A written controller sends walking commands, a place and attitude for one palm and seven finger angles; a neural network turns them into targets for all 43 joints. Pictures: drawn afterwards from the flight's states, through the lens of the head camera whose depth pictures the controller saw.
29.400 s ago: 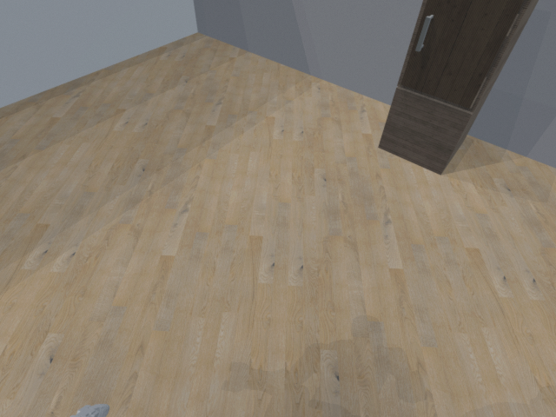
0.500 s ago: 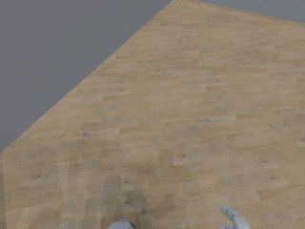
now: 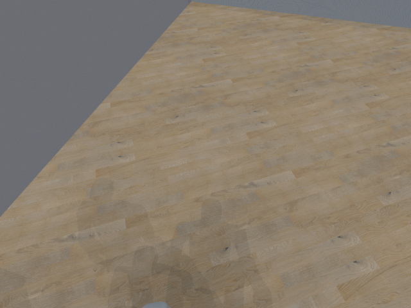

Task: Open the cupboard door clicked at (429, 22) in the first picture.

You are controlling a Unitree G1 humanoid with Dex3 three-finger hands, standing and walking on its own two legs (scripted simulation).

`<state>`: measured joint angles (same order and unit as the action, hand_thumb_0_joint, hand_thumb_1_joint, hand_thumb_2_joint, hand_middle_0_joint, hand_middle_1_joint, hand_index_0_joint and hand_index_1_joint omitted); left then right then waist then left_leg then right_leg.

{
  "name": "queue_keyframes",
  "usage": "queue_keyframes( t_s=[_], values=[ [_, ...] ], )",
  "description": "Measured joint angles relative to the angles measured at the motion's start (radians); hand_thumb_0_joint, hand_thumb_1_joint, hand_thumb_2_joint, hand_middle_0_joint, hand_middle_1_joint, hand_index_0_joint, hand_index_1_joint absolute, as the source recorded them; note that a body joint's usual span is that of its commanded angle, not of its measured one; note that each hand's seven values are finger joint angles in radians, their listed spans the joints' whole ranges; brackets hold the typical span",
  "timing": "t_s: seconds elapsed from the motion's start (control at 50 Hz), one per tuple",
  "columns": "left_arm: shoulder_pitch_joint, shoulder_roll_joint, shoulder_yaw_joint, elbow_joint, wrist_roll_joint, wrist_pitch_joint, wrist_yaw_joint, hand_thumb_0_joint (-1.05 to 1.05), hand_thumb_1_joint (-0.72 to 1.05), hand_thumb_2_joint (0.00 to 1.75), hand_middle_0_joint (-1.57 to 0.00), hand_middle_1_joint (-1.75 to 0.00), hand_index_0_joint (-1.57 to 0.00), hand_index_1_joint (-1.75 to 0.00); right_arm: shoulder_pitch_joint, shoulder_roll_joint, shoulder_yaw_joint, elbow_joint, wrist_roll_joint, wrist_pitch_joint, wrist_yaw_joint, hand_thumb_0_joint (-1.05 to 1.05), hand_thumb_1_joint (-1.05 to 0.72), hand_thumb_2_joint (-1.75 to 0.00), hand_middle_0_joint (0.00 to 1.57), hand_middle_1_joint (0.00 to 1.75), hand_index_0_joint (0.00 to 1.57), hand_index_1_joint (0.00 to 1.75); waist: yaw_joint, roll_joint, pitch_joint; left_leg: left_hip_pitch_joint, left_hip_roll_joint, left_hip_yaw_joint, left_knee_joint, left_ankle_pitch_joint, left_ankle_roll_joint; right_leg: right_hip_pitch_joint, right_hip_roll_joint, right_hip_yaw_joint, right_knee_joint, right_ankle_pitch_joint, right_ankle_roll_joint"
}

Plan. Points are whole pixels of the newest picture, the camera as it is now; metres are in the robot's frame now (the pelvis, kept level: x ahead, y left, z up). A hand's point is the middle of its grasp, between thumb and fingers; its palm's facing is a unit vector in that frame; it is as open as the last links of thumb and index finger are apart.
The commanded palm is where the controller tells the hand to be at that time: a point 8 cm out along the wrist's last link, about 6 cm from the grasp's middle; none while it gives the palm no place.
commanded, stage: walk to a spot facing it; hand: left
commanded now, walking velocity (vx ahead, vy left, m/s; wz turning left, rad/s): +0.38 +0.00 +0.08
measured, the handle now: out of the picture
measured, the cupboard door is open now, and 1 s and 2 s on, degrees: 52 52 52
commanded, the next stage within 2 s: turn to face it in 0.24 s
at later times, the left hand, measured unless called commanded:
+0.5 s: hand (134, 243) +0.29 +0.19 -0.16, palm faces +0.08 -0.98 -0.20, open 7.3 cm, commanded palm none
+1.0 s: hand (126, 226) +0.34 +0.23 -0.18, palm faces +0.37 -0.90 -0.24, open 7.4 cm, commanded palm none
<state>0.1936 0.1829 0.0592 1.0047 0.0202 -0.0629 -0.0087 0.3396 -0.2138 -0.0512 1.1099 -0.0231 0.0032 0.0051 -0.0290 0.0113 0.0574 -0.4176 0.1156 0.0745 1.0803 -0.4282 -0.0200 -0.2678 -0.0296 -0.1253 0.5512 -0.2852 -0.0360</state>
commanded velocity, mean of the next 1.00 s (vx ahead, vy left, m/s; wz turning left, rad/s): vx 0.09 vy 0.00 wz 0.42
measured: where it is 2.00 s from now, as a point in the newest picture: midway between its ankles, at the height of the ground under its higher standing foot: (222, 257)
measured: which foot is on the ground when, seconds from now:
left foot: up 0.00-0.20, down 0.22-0.54, up 0.56-0.82, down 0.84-1.00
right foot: down 0.00-0.24, up 0.26-0.50, down 0.52-0.84, up 0.86-1.00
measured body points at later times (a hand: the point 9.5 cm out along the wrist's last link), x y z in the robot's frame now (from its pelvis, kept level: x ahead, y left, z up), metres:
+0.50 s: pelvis +0.23 +0.00 +0.00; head +0.26 +0.00 +0.45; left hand +0.29 +0.25 -0.15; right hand +0.25 -0.23 -0.16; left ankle +0.22 +0.13 -0.73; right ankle +0.28 -0.12 -0.72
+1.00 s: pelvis +0.34 +0.00 +0.00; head +0.38 +0.04 +0.44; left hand +0.32 +0.28 -0.16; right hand +0.54 -0.21 -0.13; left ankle +0.33 +0.11 -0.73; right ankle +0.34 -0.15 -0.66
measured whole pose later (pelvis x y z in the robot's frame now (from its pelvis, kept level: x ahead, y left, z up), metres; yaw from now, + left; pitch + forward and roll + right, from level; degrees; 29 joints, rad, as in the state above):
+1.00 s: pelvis +0.34 +0.00 +0.00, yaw +20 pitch +2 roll -1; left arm 0.15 0.25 0.07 0.94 0.01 0.05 0.01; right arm 0.11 -0.24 -0.04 0.88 -0.03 0.01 0.00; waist 0.00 -0.03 0.09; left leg -0.37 0.03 0.05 0.60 -0.26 0.01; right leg -0.47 -0.08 -0.05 1.10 -0.47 0.08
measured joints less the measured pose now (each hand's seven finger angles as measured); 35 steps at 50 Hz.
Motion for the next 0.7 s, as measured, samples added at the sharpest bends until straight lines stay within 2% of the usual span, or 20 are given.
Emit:
queue_keyframes(
  t_s=[0.1, 0.2, 0.22, 0.24, 0.3, 0.32, 0.36, 0.42, 0.48, 0.52, 0.58, 0.64, 0.7],
  values=[
    [0.066, 0.0, -0.002, 0.056, -0.001, -0.003, 0.002, 0.0, 0.93, 0.9, -0.2, -0.29, -0.2, -0.3, -0.079, 0.038, 0.003, -0.065, 0.001, -0.018, 0.016, 0.01, -0.91, -0.9, 0.2, 0.3, 0.2, 0.3, 0.004, -0.033, -0.021, -0.072, 0.007, 0.029, -0.255, 0.132, -0.009, 0.134, 0.012, 0.001, -0.146, 0.001, 0.002],
    [0.121, -0.01, -0.007, 0.1, -0.005, 0.002, -0.002, 0.0, 0.92, 0.9, -0.2, -0.29, -0.2, -0.3, -0.153, 0.053, 0.01, -0.105, 0.001, -0.044, 0.025, 0.01, -0.91, -0.9, 0.2, 0.3, 0.2, 0.3, 0.026, -0.036, -0.006, -0.021, -0.019, 0.055, -0.492, 0.237, 0.011, 0.236, 0.011, -0.008, -0.128, -0.095, 0.033],
    [0.139, -0.016, -0.008, 0.104, -0.006, 0.005, -0.002, 0.0, 0.92, 0.9, -0.2, -0.29, -0.2, -0.3, -0.16, 0.048, 0.012, -0.115, -0.002, -0.054, 0.025, 0.01, -0.91, -0.9, 0.2, 0.3, 0.2, 0.3, 0.031, -0.028, -0.008, 0.004, -0.023, 0.053, -0.531, 0.258, 0.028, 0.229, 0.011, -0.005, -0.069, -0.136, 0.037],
    [0.148, -0.019, -0.008, 0.108, -0.008, 0.012, -0.002, 0.0, 0.92, 0.9, -0.2, -0.29, -0.2, -0.3, -0.171, 0.047, 0.011, -0.121, -0.007, -0.065, 0.02, 0.01, -0.91, -0.9, 0.2, 0.3, 0.2, 0.3, 0.031, -0.026, -0.007, 0.0, -0.022, 0.055, -0.506, 0.305, 0.044, 0.191, 0.002, -0.003, 0.045, -0.17, 0.033],
    [0.129, -0.008, -0.007, 0.115, -0.005, 0.038, 0.0, 0.01, 0.92, 0.9, -0.2, -0.29, -0.2, -0.3, -0.177, 0.065, 0.015, -0.131, -0.013, -0.075, 0.003, 0.0, -0.9, -0.9, 0.2, 0.3, 0.2, 0.3, 0.028, -0.052, 0.003, 0.013, -0.037, 0.075, -0.429, 0.206, 0.055, 0.001, -0.006, 0.06, 0.48, -0.196, 0.015],
    [0.113, -0.005, -0.005, 0.112, -0.002, 0.043, -0.002, 0.01, 0.92, 0.9, -0.2, -0.29, -0.2, -0.3, -0.167, 0.07, 0.016, -0.13, -0.012, -0.075, -0.001, 0.0, -0.9, -0.9, 0.2, 0.3, 0.2, 0.3, 0.029, -0.054, 0.002, 0.029, -0.043, 0.076, -0.443, 0.19, 0.052, -0.059, -0.011, 0.066, 0.566, -0.167, 0.016],
    [0.079, -0.005, -0.001, 0.092, 0.003, 0.046, -0.008, 0.01, 0.92, 0.9, -0.2, -0.29, -0.2, -0.3, -0.145, 0.071, 0.007, -0.12, -0.007, -0.075, -0.018, 0.0, -0.92, -0.9, 0.2, 0.3, 0.2, 0.3, 0.035, -0.051, 0.001, 0.072, -0.055, 0.077, -0.5, 0.196, 0.039, -0.15, -0.031, 0.068, 0.608, -0.11, 0.023],
    [0.031, -0.012, -0.002, 0.055, 0.004, 0.044, -0.005, 0.01, 0.92, 0.9, -0.2, -0.29, -0.2, -0.3, -0.11, 0.048, 0.007, -0.094, -0.008, -0.066, -0.025, -0.01, -0.94, -0.9, 0.2, 0.3, 0.2, 0.3, 0.032, -0.028, -0.002, 0.132, -0.063, 0.061, -0.579, 0.208, 0.036, -0.192, -0.057, 0.053, 0.422, -0.069, 0.041],
    [-0.009, -0.001, -0.003, 0.023, 0.003, 0.035, -0.004, 0.01, 0.93, 0.9, -0.2, -0.29, -0.2, -0.3, -0.073, 0.038, 0.013, -0.067, -0.004, -0.043, -0.021, 0.0, -0.93, -0.9, 0.2, 0.3, 0.2, 0.3, 0.019, -0.01, -0.001, 0.159, -0.062, 0.025, -0.582, 0.184, 0.018, -0.156, -0.054, 0.038, 0.191, 0.003, 0.06],
    [-0.021, 0.013, -0.003, 0.0, 0.002, 0.027, -0.005, 0.01, 0.93, 0.9, -0.2, -0.29, -0.2, -0.3, -0.047, 0.042, 0.013, -0.055, 0.002, -0.021, -0.015, 0.0, -0.93, -0.9, 0.2, 0.3, 0.2, 0.3, 0.015, -0.022, -0.007, 0.159, -0.072, 0.006, -0.537, 0.14, -0.001, -0.104, -0.057, 0.037, 0.053, 0.058, 0.064],
    [-0.04, 0.006, -0.004, -0.016, 0.005, 0.023, 0.003, 0.01, 0.93, 0.9, -0.2, -0.29, -0.2, -0.3, -0.044, 0.028, 0.004, -0.041, 0.007, 0.018, -0.007, 0.0, -0.92, -0.9, 0.2, 0.3, 0.2, 0.3, 0.011, -0.005, -0.006, 0.092, -0.071, -0.022, -0.326, -0.044, -0.003, -0.085, -0.061, 0.002, 0.08, -0.009, 0.027],
    [-0.041, -0.007, -0.008, -0.031, 0.004, 0.026, 0.016, 0.0, 0.92, 0.9, -0.2, -0.29, -0.2, -0.3, -0.072, 0.019, -0.003, -0.046, 0.011, 0.038, -0.005, 0.01, -0.91, -0.9, 0.2, 0.3, 0.2, 0.3, 0.008, -0.011, 0.005, 0.003, -0.075, -0.016, -0.083, -0.099, -0.013, -0.03, -0.078, -0.038, 0.042, -0.017, 0.029],
    [-0.029, -0.009, -0.007, -0.036, 0.004, 0.031, 0.024, 0.0, 0.92, 0.9, -0.2, -0.29, -0.2, -0.3, -0.111, 0.017, -0.003, -0.073, 0.013, 0.043, 0.002, 0.01, -0.91, -0.9, 0.2, 0.3, 0.2, 0.3, 0.007, -0.037, 0.01, -0.025, -0.067, 0.014, -0.101, -0.07, -0.026, 0.022, -0.097, -0.073, -0.01, -0.017, 0.033]
  ],
)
